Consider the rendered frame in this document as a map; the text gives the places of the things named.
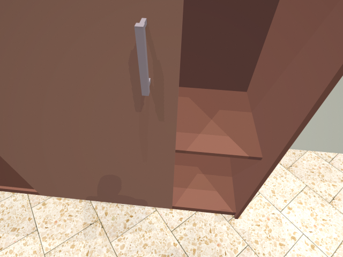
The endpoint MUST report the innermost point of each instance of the handle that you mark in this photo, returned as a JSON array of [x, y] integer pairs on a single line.
[[142, 56]]

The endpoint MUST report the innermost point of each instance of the wardrobe door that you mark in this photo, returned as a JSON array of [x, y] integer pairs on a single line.
[[73, 121], [9, 177]]

